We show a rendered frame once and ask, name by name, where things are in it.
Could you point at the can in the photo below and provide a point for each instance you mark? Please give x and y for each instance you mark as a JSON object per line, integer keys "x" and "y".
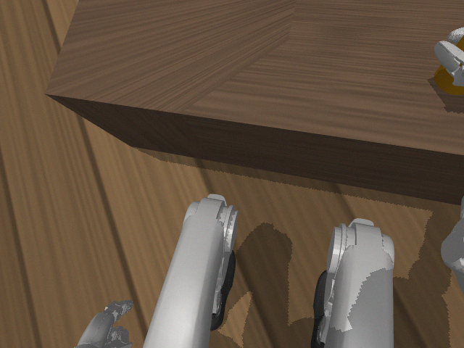
{"x": 444, "y": 80}

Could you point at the right robot hand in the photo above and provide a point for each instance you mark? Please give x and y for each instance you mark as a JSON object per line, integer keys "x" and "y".
{"x": 451, "y": 56}

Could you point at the left robot foot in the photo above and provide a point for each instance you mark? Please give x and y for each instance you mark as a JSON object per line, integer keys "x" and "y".
{"x": 217, "y": 318}

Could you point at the left robot hand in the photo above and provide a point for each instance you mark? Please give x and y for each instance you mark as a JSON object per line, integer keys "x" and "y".
{"x": 100, "y": 331}

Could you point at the right robot arm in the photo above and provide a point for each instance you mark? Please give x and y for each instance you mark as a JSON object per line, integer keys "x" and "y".
{"x": 452, "y": 250}

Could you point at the right robot foot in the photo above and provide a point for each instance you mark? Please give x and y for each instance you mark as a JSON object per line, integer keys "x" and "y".
{"x": 318, "y": 306}

